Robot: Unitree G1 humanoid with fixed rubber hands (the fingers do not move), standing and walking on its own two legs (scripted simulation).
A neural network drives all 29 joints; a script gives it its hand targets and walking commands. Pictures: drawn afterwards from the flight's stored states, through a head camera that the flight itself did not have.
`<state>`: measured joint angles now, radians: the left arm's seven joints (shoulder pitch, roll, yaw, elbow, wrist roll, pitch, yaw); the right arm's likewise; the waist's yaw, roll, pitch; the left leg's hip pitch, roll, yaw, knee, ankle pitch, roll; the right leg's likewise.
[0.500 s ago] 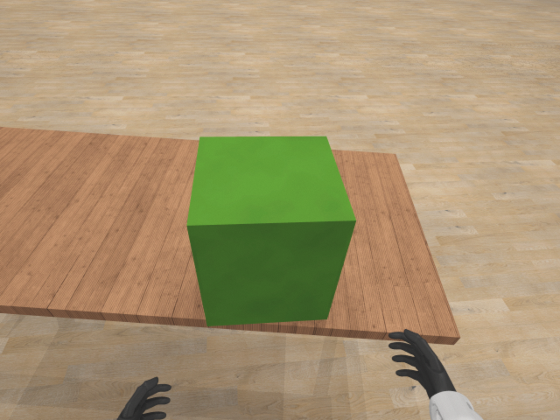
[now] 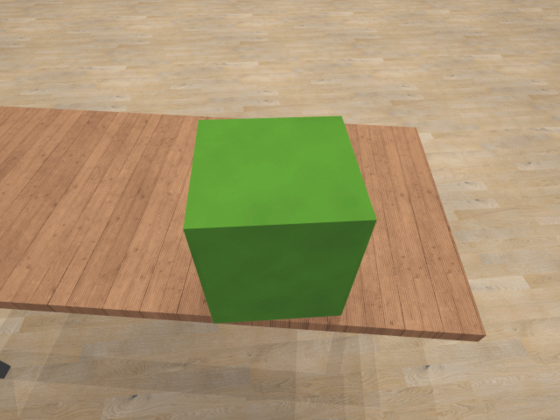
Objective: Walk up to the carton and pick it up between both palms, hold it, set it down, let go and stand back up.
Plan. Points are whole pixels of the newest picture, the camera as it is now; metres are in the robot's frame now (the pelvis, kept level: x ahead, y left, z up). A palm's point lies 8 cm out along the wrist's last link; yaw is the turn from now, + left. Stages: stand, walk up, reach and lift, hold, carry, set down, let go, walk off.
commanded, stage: stand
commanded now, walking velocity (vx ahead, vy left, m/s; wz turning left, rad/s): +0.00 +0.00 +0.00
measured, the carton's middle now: (274, 224) +0.41 +0.01 +0.06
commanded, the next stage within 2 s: none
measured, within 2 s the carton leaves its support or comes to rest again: neither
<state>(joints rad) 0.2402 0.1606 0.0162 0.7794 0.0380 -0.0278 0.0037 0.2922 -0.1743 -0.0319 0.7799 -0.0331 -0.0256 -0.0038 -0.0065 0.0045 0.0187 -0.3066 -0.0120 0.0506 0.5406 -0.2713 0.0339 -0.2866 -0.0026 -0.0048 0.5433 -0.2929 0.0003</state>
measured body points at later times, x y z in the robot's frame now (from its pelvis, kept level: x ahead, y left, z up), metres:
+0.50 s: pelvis +0.02 -0.01 +0.01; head +0.03 -0.01 +0.45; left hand +0.04 +0.23 -0.14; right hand +0.04 -0.24 -0.15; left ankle +0.01 +0.10 -0.73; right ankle -0.01 -0.12 -0.73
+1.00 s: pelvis +0.02 -0.02 +0.01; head +0.03 -0.02 +0.46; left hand +0.01 +0.19 -0.15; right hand -0.01 -0.22 -0.16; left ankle +0.01 +0.10 -0.73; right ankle -0.01 -0.12 -0.73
